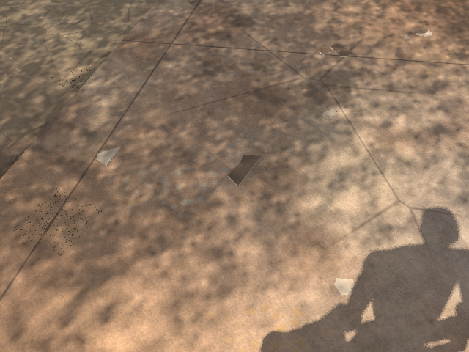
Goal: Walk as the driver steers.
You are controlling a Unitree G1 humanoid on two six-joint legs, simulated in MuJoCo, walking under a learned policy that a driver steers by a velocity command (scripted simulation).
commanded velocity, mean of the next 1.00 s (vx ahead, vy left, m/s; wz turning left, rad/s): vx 0.50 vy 0.00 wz -0.50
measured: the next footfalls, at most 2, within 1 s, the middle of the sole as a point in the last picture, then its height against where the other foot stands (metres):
right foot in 0.36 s outside the picture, level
left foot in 0.90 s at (265, 292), level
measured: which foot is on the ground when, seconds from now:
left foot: down 0.00-0.38, up 0.40-0.88, down 0.90-1.00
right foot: up 0.00-0.34, down 0.36-0.90, up 0.92-1.00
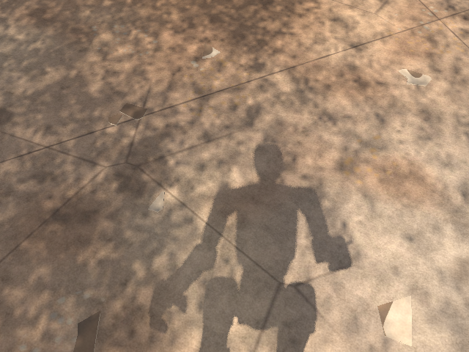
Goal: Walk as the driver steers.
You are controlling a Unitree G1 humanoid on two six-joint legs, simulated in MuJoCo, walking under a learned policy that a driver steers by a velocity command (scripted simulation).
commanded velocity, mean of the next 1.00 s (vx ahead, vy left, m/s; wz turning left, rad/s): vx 0.50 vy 0.00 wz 0.18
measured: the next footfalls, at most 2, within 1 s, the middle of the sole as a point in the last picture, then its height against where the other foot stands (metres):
right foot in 0.40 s outside the picture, level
left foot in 0.92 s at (217, 309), level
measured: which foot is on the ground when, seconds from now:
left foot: down 0.00-0.40, up 0.42-0.90, down 0.92-1.00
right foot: up 0.00-0.38, down 0.40-0.90, up 0.92-1.00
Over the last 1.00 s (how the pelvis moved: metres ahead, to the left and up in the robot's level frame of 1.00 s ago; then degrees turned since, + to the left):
0.53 -0.11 -0.01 -34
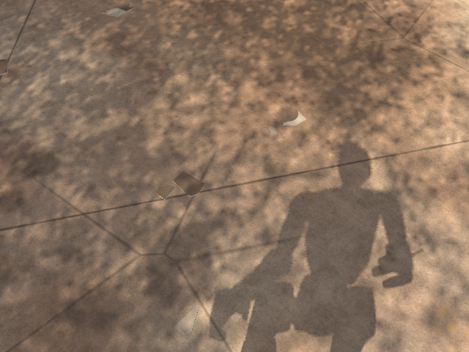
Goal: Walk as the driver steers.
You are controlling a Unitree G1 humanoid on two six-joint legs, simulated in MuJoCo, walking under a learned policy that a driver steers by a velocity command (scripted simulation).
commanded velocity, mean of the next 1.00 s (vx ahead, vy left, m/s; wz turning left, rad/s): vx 0.50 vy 0.00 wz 0.34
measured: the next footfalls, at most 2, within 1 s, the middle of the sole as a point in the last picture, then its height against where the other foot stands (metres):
right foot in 0.46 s outside the picture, level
left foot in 0.96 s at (180, 292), level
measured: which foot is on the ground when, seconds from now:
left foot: down 0.00-0.46, up 0.48-0.94, down 0.96-1.00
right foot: up 0.00-0.44, down 0.46-0.98, up 1.00-1.00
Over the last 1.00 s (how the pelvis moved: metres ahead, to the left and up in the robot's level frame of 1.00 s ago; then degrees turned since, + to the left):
0.49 0.01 -0.01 16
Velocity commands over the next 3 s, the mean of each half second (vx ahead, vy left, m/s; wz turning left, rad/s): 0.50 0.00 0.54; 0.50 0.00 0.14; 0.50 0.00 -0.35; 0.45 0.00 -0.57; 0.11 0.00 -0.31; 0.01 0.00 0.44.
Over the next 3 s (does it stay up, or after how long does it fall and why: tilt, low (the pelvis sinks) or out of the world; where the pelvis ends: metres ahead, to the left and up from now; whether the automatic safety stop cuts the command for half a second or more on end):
stays up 1.09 0.18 0.03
